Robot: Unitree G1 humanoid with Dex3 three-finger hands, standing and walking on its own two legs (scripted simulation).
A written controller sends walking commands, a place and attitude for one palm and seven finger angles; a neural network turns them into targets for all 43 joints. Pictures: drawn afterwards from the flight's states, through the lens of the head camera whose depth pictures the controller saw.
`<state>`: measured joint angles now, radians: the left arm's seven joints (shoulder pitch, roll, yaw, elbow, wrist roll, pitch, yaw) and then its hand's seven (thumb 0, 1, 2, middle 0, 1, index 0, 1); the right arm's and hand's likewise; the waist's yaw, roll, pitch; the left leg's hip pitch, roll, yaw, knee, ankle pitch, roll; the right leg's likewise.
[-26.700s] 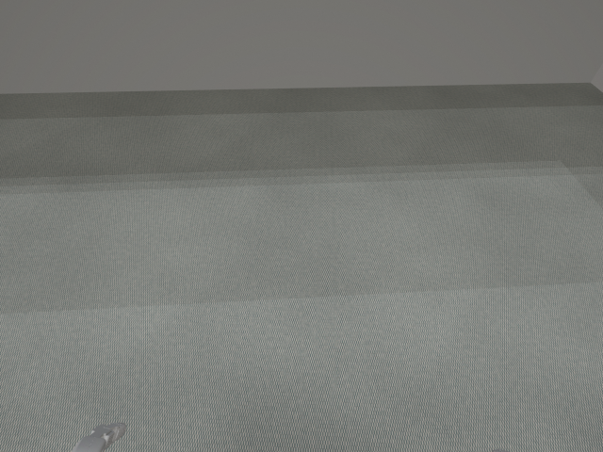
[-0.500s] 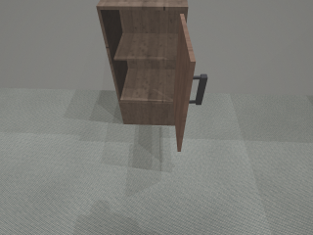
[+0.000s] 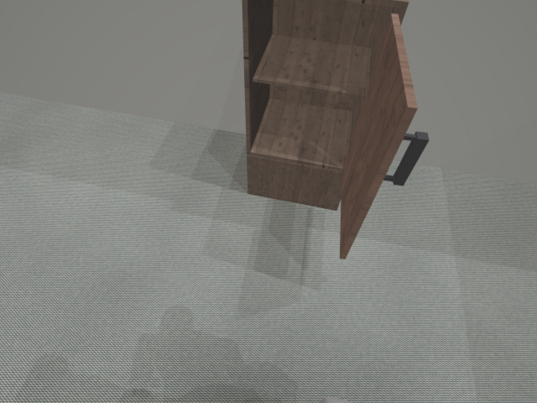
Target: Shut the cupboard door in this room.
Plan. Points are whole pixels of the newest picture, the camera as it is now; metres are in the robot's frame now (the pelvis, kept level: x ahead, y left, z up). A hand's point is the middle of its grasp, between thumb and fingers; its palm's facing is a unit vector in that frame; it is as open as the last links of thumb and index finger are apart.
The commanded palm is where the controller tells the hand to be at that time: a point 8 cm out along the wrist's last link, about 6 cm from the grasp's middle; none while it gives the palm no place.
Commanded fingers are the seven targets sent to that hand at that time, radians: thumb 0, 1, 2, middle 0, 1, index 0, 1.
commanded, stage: stand and wait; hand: left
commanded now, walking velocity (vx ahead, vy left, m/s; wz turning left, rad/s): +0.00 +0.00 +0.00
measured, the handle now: (399, 159) +0.63 -0.26 -0.05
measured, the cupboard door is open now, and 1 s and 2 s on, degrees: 93 93 93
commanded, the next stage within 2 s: turn or walk to find it in 0.32 s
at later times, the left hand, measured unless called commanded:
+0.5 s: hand out of the picture +0.01 +0.12 -0.18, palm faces +0.10 -0.98 -0.17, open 7.4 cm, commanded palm none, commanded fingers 0.00 0.90 0.90 -0.20 -0.30 -0.20 -0.30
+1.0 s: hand (201, 319) +0.28 +0.15 -0.17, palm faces -0.01 -0.98 -0.22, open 7.4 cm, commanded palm none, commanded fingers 0.00 0.90 0.90 -0.20 -0.30 -0.20 -0.30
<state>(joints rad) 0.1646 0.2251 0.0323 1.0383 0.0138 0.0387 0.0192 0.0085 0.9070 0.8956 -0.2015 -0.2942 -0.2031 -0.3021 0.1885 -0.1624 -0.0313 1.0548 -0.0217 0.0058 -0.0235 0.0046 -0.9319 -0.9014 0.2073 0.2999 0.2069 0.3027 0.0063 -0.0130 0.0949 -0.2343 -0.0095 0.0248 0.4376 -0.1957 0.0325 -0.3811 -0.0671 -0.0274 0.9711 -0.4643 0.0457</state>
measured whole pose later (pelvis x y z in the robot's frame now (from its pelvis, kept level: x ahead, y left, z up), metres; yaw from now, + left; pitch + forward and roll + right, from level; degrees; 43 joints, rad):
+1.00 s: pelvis +0.19 -0.04 -0.01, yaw +0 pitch +1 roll +1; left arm 0.13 0.19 0.06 1.01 0.01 -0.01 -0.02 0.01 0.91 0.90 -0.20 -0.29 -0.20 -0.30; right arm 0.48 -0.05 -0.02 1.18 -0.02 -0.07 -0.02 0.00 -0.91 -0.90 0.21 0.30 0.20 0.30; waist -0.05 0.00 0.08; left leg 0.08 0.05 0.17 0.28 -0.36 -0.04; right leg -0.63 -0.13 -0.11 0.84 -0.18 0.01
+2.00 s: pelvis +0.34 -0.08 -0.01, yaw +20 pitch +0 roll +1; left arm 0.21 0.17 0.02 1.06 0.02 0.00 0.02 0.01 0.91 0.90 -0.20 -0.29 -0.20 -0.30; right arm 0.18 -0.19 -0.05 1.06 -0.01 0.04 -0.02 0.00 -0.92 -0.90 0.21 0.30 0.20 0.30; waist 0.00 0.03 0.08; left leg -0.25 0.02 0.04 0.65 -0.43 -0.02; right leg -0.23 -0.07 -0.11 0.56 -0.32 -0.01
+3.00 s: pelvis +0.36 -0.10 +0.00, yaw +38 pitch +1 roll +2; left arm 0.22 0.15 0.01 1.01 0.02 -0.01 0.02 0.01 0.92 0.90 -0.20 -0.29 -0.21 -0.30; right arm 0.17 -0.21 -0.05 1.04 -0.01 0.06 0.00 0.00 -0.91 -0.90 0.20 0.30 0.21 0.31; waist 0.01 0.04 0.09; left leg -0.33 0.01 -0.03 0.84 -0.44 -0.05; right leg -0.20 -0.03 -0.10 0.47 -0.28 -0.05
